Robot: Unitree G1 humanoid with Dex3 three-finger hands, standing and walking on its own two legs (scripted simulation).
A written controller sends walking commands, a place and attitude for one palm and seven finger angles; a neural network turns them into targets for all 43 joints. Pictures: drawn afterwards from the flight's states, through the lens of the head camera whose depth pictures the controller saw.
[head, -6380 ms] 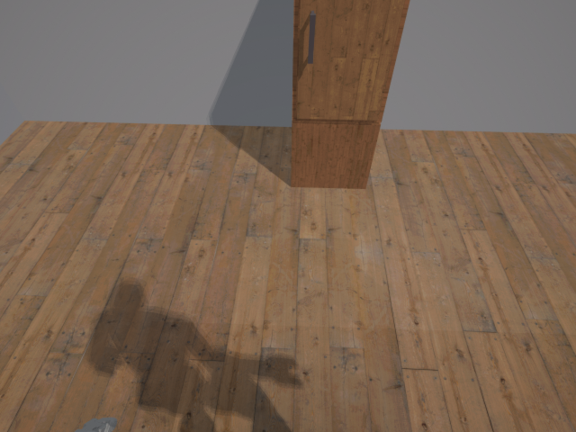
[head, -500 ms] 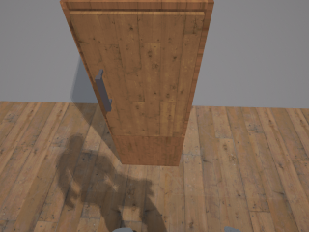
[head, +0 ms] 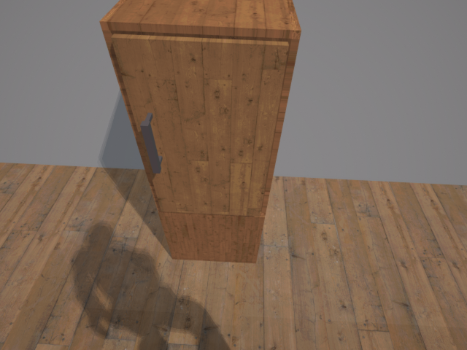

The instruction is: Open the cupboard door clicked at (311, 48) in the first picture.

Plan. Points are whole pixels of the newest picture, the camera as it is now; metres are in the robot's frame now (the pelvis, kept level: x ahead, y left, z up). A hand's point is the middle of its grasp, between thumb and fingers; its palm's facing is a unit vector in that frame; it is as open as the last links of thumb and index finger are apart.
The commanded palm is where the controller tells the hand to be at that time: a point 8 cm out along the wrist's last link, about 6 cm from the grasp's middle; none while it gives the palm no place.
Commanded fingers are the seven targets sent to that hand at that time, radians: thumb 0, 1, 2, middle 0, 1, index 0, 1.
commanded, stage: come to a stop and stand still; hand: left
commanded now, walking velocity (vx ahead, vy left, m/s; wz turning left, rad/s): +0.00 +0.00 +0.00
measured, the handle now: (153, 144) +0.58 +0.24 -0.01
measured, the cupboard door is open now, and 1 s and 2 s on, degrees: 0 0 0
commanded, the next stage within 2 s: look again from close up in 0.14 s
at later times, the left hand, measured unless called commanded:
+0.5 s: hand out of the picture -0.01 +0.19 -0.18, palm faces +0.03 -0.98 -0.20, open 7.4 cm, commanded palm none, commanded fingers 0.00 0.90 0.90 -0.20 -0.30 -0.20 -0.30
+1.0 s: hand (118, 344) +0.15 +0.21 -0.08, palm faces +0.26 -0.95 -0.19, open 7.3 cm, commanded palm +0.12 +0.25 -0.07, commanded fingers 0.00 0.71 0.82 -0.21 -0.42 -0.21 -0.42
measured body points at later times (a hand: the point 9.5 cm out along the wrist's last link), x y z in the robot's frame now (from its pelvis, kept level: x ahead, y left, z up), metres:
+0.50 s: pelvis +0.00 +0.02 -0.01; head +0.00 +0.00 +0.44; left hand -0.01 +0.24 -0.16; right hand -0.01 -0.18 -0.18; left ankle -0.01 +0.13 -0.74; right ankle +0.01 -0.09 -0.74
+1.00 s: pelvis +0.01 +0.01 -0.01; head +0.02 +0.00 +0.44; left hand +0.13 +0.26 -0.07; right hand +0.06 -0.23 -0.15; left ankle -0.01 +0.13 -0.74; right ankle +0.01 -0.09 -0.74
